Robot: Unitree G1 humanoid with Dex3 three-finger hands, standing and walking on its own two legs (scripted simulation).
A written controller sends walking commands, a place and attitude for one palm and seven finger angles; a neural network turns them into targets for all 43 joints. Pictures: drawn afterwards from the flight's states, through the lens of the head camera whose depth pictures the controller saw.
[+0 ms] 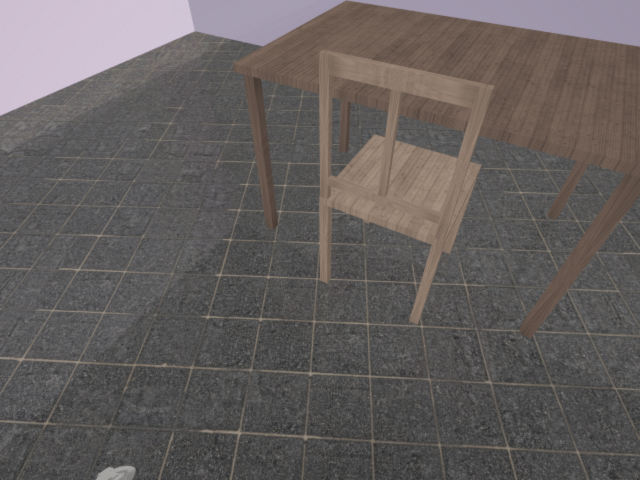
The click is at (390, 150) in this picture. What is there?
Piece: chair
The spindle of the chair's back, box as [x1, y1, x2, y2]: [377, 89, 402, 197]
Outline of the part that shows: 391,89 377,194 384,197 387,192 402,92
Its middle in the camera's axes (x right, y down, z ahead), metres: +0.18 -0.24 +1.01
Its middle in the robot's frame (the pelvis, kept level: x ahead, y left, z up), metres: +0.91 -0.13 -0.08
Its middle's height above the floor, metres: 0.69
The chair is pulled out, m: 0.00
